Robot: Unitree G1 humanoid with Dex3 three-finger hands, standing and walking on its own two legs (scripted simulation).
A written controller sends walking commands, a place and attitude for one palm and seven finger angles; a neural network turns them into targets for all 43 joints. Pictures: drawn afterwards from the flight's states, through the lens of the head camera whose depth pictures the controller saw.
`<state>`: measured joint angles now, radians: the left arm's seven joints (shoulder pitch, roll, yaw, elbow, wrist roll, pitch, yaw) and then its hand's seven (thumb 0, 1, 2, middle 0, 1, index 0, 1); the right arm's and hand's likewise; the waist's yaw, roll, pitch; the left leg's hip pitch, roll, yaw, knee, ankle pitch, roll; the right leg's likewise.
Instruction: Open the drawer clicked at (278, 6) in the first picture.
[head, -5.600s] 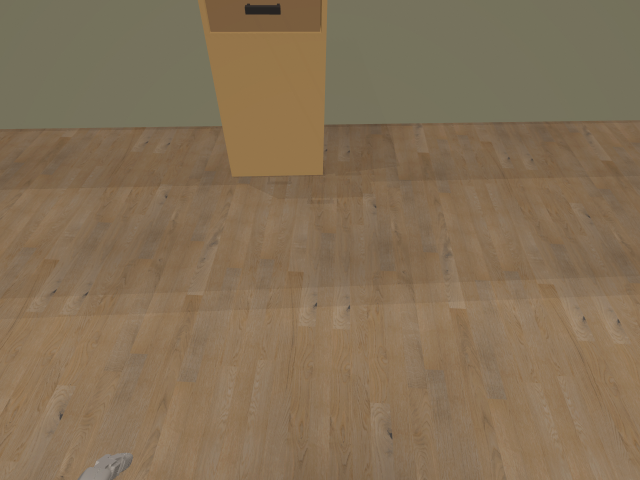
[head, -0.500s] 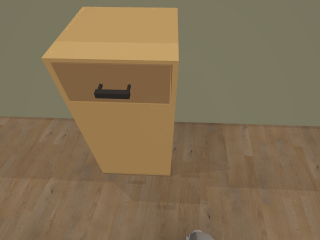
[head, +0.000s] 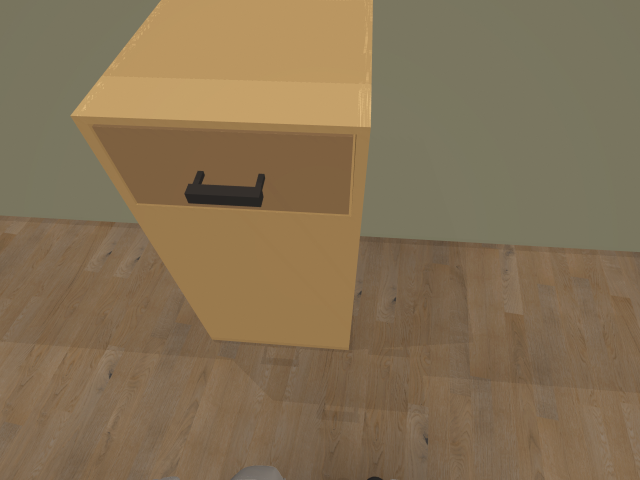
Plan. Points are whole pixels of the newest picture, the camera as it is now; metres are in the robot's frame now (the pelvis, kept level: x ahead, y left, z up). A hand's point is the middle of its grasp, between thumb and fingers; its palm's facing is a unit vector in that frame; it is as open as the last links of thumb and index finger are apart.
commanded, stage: come to a stop and stand still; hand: left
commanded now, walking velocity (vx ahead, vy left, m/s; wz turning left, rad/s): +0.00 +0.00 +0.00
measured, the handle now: (227, 186) +0.54 +0.20 +0.01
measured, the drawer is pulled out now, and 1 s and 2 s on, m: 0.00 0.00 0.00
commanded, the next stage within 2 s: look again from close up in 0.96 s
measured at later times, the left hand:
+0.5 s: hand out of the picture -0.02 +0.21 -0.17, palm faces +0.00 -0.98 -0.22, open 7.4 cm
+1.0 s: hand out of the picture -0.07 +0.18 -0.17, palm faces +0.00 -0.99 -0.16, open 7.4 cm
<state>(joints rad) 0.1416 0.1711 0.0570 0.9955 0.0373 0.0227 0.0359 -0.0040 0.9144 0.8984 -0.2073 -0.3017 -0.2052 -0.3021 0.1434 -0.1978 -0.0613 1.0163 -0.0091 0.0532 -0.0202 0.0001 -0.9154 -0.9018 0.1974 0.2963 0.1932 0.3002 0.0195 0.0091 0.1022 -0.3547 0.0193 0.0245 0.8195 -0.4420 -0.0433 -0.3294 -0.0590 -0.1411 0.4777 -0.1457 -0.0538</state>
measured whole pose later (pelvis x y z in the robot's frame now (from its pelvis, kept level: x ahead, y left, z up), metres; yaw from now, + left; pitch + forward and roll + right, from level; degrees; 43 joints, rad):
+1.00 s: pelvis -0.05 +0.02 +0.01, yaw -2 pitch -1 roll +0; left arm 0.31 0.12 0.00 1.15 0.01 0.00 0.04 0.00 0.91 0.90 -0.20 -0.30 -0.20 -0.30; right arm 0.33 -0.12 0.00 1.18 -0.01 0.01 -0.03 0.00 -0.91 -0.90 0.20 0.30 0.20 0.30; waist -0.01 0.00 0.04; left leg -0.20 0.03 0.07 0.40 -0.19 0.00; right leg -0.15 0.00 -0.05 0.41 -0.24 -0.02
